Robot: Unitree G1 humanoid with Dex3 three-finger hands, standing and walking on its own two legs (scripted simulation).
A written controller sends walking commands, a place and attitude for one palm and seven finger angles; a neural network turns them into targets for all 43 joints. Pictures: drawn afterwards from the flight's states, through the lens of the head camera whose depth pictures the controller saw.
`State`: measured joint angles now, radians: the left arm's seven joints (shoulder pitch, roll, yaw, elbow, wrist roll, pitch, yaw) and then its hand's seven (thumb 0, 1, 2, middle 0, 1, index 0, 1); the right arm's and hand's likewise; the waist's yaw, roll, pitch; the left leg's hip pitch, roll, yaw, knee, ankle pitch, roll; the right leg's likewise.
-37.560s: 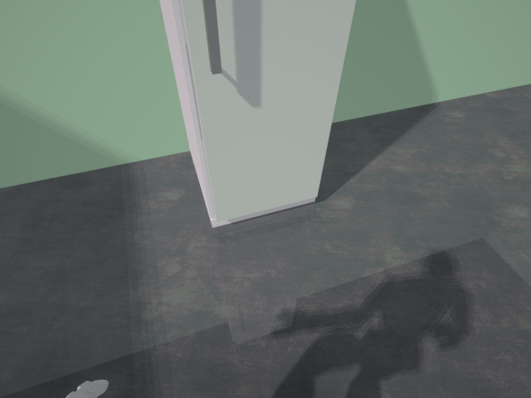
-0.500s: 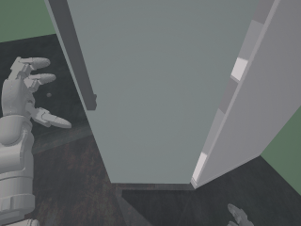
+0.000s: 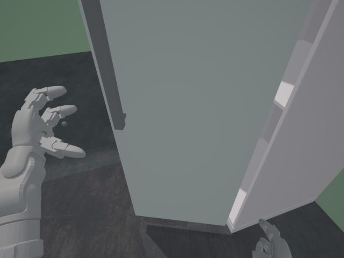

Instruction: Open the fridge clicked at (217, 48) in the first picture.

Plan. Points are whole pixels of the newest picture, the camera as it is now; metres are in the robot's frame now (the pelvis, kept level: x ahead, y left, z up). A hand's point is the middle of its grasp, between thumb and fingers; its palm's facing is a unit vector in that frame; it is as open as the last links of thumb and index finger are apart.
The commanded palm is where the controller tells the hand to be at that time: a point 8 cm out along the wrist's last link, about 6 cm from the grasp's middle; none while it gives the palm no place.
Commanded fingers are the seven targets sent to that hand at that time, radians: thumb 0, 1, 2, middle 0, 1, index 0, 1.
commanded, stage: draw the hand back to the body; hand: left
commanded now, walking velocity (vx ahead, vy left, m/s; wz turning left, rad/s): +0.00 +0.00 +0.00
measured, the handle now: (110, 70) +0.49 +0.24 +0.23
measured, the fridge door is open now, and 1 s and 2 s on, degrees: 64 64 64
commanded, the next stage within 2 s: step back with the hand held close in 1.46 s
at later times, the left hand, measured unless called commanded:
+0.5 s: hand (60, 145) +0.26 +0.27 +0.18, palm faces +0.43 -0.88 -0.22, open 14.2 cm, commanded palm +0.21 +0.29 +0.19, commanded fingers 0.00 -0.12 0.41 -0.23 -0.89 -0.23 -0.89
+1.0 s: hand (54, 158) +0.24 +0.27 +0.16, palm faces +0.41 -0.84 -0.36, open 9.6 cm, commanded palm +0.18 +0.31 +0.18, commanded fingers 0.00 0.79 0.85 -0.20 -0.36 -0.20 -0.36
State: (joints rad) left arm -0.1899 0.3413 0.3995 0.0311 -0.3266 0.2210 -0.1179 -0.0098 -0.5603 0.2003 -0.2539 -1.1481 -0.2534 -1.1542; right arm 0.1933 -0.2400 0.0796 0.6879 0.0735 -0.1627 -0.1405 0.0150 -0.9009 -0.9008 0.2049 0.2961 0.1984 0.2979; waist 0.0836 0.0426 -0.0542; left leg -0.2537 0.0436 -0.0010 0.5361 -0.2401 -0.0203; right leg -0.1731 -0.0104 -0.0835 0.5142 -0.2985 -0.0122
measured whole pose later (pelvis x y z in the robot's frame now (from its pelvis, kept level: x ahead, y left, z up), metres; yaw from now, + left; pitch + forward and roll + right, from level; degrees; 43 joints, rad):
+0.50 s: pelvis +0.01 +0.00 +0.00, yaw -1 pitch -3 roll +0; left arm 0.12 0.35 0.36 -0.21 -0.16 0.15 0.03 -0.01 -0.42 0.27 -0.25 -1.07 -0.24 -1.07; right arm 0.17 -0.25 0.07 0.65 0.02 -0.19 -0.11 0.02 -0.90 -0.90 0.20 0.30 0.20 0.30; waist 0.07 0.06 -0.03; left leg -0.20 0.04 0.01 0.49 -0.23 -0.02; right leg -0.13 -0.01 -0.07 0.49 -0.30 -0.01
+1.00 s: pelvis +0.03 +0.02 +0.01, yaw -2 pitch -4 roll +0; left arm 0.41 0.35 0.33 -0.34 -0.08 -0.09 0.09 0.01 0.43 0.68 -0.22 -0.56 -0.22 -0.57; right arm 0.21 -0.22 0.03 0.66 -0.01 -0.12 -0.09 0.02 -0.90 -0.90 0.20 0.30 0.20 0.30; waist 0.07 0.04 0.00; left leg -0.12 0.03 0.05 0.43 -0.24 0.00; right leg -0.06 -0.03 -0.03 0.41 -0.28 0.01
